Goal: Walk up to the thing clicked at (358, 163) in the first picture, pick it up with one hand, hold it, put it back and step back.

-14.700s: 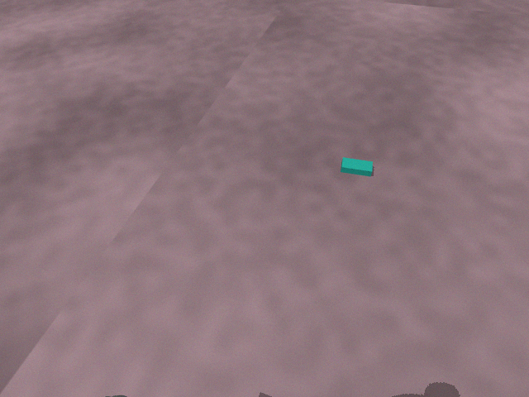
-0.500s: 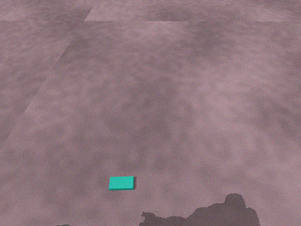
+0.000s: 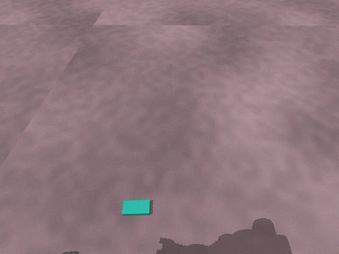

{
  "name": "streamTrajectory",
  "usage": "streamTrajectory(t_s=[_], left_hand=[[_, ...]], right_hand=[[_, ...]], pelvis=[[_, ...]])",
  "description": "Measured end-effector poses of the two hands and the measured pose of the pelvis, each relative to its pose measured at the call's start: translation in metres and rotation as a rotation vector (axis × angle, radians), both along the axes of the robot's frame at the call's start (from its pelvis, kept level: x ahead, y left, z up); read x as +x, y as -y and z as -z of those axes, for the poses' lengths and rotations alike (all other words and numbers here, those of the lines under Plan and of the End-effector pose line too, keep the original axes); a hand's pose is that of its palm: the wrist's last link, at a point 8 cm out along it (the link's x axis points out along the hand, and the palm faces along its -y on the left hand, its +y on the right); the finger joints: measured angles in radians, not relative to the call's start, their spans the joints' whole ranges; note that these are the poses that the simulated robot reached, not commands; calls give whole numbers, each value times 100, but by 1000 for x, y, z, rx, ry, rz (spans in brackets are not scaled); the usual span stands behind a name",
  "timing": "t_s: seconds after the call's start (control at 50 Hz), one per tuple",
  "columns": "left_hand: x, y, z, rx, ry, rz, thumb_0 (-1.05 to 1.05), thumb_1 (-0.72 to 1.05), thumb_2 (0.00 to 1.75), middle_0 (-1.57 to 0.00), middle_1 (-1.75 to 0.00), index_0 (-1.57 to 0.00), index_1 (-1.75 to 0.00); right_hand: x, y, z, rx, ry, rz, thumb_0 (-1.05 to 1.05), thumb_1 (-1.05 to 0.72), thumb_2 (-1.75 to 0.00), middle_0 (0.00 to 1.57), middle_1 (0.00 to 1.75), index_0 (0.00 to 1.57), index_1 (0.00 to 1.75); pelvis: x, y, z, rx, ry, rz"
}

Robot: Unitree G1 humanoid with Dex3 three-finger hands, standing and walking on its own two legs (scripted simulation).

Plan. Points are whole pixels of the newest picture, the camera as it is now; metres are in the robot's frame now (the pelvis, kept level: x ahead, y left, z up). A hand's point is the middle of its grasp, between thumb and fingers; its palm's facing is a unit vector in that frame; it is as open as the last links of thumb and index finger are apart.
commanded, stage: stand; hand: left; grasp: from above
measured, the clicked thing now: (136, 207) +0.43 +0.26 -0.76
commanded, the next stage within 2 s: rise first in 0.82 s
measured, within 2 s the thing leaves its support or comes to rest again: neither
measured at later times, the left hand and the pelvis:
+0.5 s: hand out of the picture +0.06 +0.26 -0.16, palm faces -0.03 -0.94 -0.35, open 7.4 cm; pelvis -0.01 +0.00 +0.00, yaw +0 degrees
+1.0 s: hand out of the picture +0.08 +0.25 -0.15, palm faces +0.02 -0.94 -0.34, open 7.4 cm; pelvis -0.01 +0.00 +0.00, yaw +0 degrees
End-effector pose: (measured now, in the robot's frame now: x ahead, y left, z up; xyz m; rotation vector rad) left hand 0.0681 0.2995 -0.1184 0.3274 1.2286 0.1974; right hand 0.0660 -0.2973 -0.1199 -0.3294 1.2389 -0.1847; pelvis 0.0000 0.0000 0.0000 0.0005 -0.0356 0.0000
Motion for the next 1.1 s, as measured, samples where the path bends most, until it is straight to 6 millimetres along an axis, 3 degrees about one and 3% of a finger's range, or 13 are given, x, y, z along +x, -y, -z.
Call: streamTrajectory(t_s=[0.62,0.94,1.1], left_hand=[[-16,-1,1,0,-20,-4,0,91,90,-20,-30,-20,-30],[-10,-1,0,0,-4,8,0,91,90,-20,-30,-20,-30],[48,5,7,-18,129,18,1,70,92,-19,-53,-18,-53]], right_hand=[[-17,0,1,2,-17,11,0,-90,-90,20,30,20,30],[-15,0,0,2,-10,15,0,-90,-90,20,30,20,30],[2,-25,6,37,153,19,1,-92,-90,20,30,20,30]], pelvis=[[-8,-1,0,0,7,4],[-8,-1,0,-1,7,5],[-22,-3,13,-2,-89,-2]])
